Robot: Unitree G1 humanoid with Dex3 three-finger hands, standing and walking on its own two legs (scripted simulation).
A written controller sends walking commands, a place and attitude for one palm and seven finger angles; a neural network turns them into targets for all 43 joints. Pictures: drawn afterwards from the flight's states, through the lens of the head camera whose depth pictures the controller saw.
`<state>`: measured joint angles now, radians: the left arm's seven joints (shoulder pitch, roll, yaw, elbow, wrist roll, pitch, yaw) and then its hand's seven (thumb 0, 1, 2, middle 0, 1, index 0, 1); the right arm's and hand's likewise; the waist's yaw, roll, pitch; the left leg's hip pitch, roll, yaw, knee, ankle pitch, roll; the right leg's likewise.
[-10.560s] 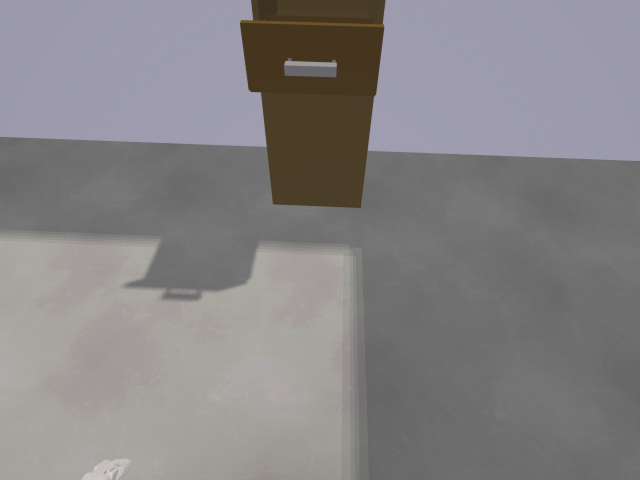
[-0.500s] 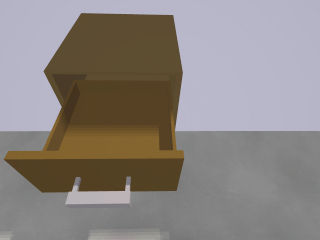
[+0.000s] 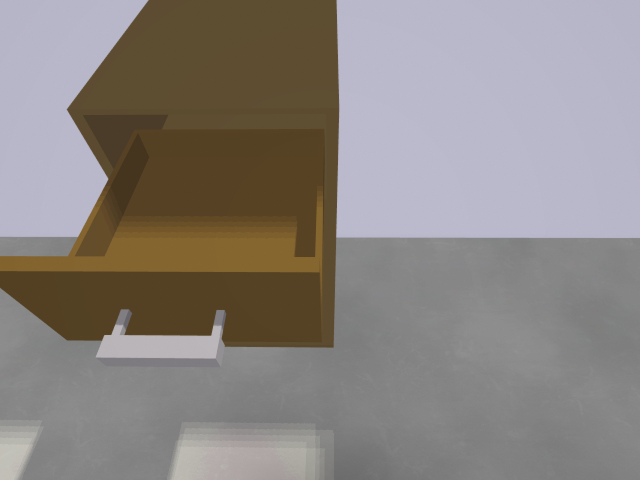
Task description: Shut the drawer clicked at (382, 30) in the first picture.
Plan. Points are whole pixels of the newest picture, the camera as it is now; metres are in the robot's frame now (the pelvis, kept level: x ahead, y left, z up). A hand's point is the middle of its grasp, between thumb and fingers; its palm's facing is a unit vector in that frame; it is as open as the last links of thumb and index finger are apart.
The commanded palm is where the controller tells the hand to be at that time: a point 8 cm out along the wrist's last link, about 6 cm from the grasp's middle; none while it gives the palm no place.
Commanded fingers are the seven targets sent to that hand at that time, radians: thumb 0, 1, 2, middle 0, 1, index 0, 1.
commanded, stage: come to a stop and stand still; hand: left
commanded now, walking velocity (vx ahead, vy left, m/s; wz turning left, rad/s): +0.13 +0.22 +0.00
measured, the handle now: (167, 333) +0.27 +0.20 +0.04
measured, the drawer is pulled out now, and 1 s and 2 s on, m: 0.29 0.29 0.29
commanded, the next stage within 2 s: look again from close up in 1.42 s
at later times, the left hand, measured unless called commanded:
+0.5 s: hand out of the picture -0.05 +0.19 -0.16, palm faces +0.07 -0.98 -0.21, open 7.3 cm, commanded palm none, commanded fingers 0.00 0.90 0.90 -0.20 -0.30 -0.20 -0.30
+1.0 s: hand out of the picture -0.01 +0.16 -0.16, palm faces +0.02 -0.97 -0.24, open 7.2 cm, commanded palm none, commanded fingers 0.00 0.90 0.90 -0.20 -0.30 -0.20 -0.30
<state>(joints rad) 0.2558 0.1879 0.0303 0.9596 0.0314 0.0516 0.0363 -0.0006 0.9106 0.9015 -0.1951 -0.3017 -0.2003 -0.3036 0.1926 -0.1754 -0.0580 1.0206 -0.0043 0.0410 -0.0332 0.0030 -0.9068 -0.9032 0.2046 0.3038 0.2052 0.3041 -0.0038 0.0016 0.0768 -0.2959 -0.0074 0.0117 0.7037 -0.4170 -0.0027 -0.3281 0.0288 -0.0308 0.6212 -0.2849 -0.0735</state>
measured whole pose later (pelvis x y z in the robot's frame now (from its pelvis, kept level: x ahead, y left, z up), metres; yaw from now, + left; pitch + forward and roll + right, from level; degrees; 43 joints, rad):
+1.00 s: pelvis -0.05 -0.02 +0.00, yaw +1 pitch +0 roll +0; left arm 0.26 0.15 -0.01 1.06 0.01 -0.03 0.04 0.00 0.94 0.90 -0.20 -0.30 -0.20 -0.30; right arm 0.31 -0.18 0.00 1.06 -0.02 -0.02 -0.02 0.00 -0.91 -0.90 0.20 0.30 0.20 0.30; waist -0.02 0.05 0.00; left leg -0.19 0.01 0.07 0.58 -0.39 0.02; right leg -0.22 0.01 -0.05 0.58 -0.36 -0.02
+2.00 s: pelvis -0.05 -0.02 +0.01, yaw +1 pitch -1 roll +0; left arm 0.29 0.15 -0.01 1.11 0.01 -0.01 0.04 0.00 0.91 0.90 -0.19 -0.30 -0.20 -0.30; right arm 0.29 -0.12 0.02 1.17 -0.01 -0.02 -0.03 0.00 -0.91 -0.90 0.20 0.30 0.20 0.30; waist 0.01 -0.02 0.04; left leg -0.10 0.01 0.07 0.43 -0.30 0.01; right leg -0.15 0.01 -0.05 0.45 -0.28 -0.03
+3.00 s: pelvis -0.09 -0.03 -0.03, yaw +3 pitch +6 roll +0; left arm 0.53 0.22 0.19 -0.23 -0.24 -0.28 -0.12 0.01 0.90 0.90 -0.94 -1.11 -0.95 -1.12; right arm 0.33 -0.24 0.00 0.59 0.04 -0.23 -0.04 0.01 -0.90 -0.90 0.21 0.30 0.21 0.30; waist 0.00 0.03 -0.08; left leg -0.52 0.02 0.03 0.85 -0.44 0.01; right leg -0.53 0.00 -0.09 0.83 -0.41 -0.04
